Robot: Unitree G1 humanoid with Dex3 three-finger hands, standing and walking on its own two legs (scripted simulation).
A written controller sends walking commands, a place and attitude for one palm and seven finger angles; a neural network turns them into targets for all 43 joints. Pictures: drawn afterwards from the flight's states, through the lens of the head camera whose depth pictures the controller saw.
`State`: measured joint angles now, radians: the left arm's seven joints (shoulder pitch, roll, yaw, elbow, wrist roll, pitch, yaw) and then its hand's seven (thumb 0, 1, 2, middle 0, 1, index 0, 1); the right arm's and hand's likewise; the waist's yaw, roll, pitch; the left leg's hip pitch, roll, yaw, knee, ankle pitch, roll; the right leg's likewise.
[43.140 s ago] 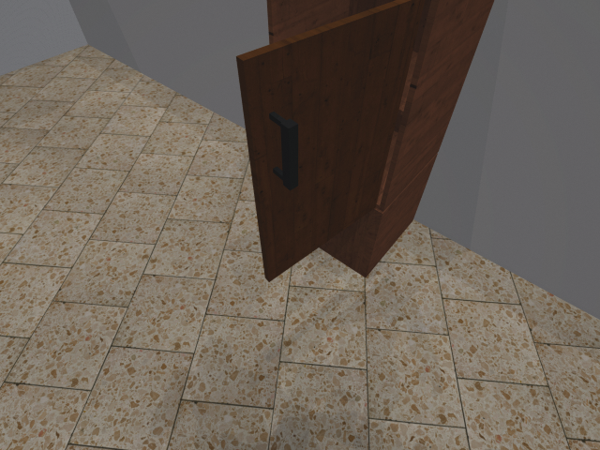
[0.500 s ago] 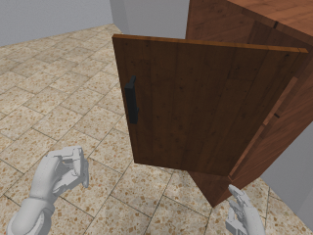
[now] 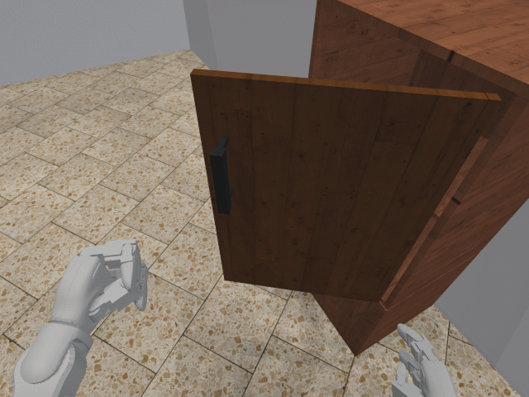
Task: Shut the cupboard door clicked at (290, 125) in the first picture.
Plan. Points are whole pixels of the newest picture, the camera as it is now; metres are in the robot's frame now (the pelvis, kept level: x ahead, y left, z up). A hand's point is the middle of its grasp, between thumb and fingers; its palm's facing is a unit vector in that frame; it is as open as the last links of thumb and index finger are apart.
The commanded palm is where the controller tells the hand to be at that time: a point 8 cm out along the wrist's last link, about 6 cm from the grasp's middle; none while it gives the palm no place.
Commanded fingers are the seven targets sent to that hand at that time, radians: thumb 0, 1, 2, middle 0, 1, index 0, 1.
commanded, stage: raise the hand and make a fist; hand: left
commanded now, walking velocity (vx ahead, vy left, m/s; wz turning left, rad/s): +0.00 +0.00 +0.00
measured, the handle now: (224, 175) +0.44 +0.11 +0.10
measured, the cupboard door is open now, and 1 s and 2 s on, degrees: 52 52 50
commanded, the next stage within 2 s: bring the fist close to the handle in 0.02 s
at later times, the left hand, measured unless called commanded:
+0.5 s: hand (184, 258) +0.27 +0.14 +0.10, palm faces -0.07 -1.00 -0.05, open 3.1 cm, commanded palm +0.25 +0.19 +0.10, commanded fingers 0.00 0.90 0.90 -1.30 -1.50 -1.30 -1.50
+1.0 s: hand (229, 228) +0.33 +0.08 +0.11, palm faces -0.08 -1.00 -0.04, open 3.1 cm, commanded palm +0.32 +0.14 +0.10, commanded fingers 0.00 0.90 0.90 -1.30 -1.50 -1.30 -1.50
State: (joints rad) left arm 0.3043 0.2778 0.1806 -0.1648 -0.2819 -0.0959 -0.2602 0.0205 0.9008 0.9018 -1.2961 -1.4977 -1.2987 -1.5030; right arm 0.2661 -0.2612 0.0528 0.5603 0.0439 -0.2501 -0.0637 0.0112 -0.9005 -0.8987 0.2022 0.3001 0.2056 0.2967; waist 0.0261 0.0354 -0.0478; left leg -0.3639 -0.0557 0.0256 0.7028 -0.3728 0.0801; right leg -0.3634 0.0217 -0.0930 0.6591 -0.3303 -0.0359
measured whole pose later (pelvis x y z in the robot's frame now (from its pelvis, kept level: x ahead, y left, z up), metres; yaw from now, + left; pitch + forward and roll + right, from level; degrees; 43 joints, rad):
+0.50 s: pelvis -0.01 -0.02 +0.00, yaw +0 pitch +2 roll -1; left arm 0.09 0.24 0.09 -0.02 -0.24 -0.07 -0.19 0.02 0.90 0.90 -1.30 -1.50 -1.30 -1.50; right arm 0.25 -0.25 0.07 0.58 0.05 -0.23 -0.06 0.01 -0.90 -0.90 0.20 0.30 0.21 0.30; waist 0.01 0.04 -0.03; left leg -0.37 -0.05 0.03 0.69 -0.36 0.06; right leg -0.38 0.03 -0.09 0.67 -0.33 -0.06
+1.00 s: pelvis +0.01 -0.03 +0.00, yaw -1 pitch +3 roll +0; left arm -0.10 0.17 0.01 0.12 -0.18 -0.06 -0.07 0.02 0.90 0.90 -1.30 -1.50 -1.30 -1.50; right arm 0.23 -0.24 0.06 0.58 0.04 -0.13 -0.03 0.01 -0.90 -0.90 0.20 0.30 0.20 0.30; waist 0.00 0.04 -0.04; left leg -0.35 -0.04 0.03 0.67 -0.37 0.05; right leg -0.38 0.03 -0.08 0.67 -0.35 -0.07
